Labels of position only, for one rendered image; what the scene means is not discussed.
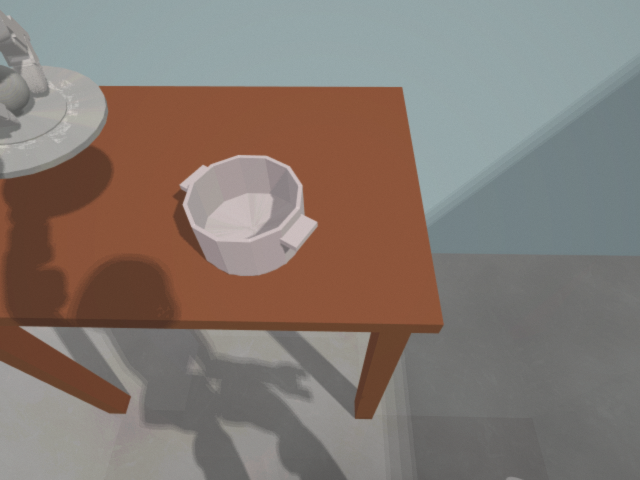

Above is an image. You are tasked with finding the knob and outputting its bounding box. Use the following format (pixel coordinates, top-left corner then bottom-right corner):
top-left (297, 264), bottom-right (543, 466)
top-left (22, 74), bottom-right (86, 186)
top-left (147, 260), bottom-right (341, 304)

top-left (0, 65), bottom-right (30, 113)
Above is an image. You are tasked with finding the robot left hand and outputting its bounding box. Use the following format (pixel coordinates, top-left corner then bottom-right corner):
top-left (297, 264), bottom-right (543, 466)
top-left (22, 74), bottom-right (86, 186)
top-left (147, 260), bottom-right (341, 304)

top-left (0, 10), bottom-right (47, 127)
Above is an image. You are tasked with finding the lid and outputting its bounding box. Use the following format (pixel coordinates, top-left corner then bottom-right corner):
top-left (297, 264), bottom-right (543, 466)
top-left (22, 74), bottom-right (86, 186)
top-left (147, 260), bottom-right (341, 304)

top-left (0, 66), bottom-right (108, 179)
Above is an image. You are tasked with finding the table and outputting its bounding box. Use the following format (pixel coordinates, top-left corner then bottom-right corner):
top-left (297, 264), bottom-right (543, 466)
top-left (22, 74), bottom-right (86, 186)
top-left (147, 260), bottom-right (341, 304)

top-left (0, 86), bottom-right (444, 419)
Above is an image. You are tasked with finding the pot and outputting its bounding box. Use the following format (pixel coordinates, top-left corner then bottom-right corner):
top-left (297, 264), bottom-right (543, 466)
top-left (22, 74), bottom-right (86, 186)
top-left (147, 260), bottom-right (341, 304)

top-left (180, 155), bottom-right (318, 276)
